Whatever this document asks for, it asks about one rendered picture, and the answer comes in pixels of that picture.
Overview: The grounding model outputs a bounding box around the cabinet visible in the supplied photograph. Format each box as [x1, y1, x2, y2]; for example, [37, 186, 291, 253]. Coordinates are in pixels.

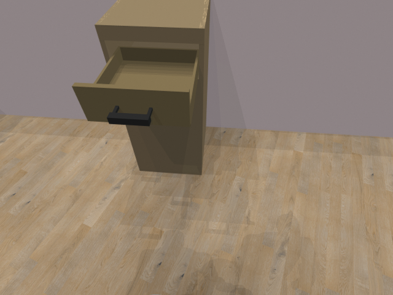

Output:
[95, 0, 211, 175]

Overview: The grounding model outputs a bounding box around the handle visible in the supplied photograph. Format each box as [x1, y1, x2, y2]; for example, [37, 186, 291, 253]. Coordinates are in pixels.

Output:
[107, 106, 153, 126]

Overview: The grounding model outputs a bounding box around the drawer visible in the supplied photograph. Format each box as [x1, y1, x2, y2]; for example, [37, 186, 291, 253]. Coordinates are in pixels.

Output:
[72, 46, 199, 127]

